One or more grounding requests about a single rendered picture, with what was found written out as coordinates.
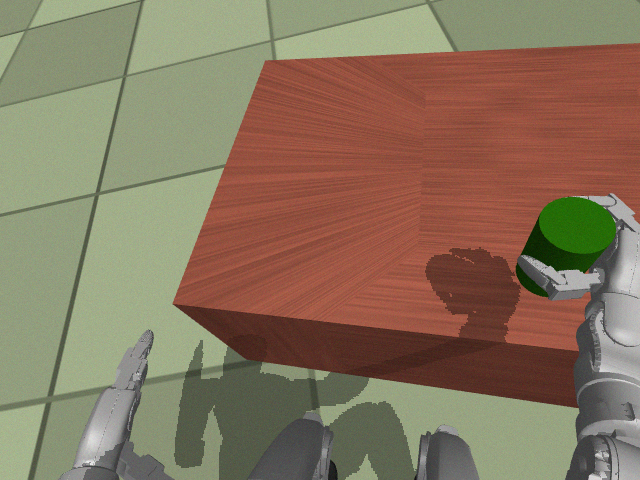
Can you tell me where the right robot arm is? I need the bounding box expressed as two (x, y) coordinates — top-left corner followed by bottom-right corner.
(565, 292), (640, 480)

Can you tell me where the left robot hand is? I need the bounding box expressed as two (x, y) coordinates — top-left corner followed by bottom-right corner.
(72, 330), (175, 480)

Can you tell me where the right robot hand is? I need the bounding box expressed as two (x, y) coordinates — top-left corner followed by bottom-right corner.
(517, 193), (640, 301)

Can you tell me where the can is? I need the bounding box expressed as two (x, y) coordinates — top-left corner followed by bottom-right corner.
(516, 197), (616, 297)

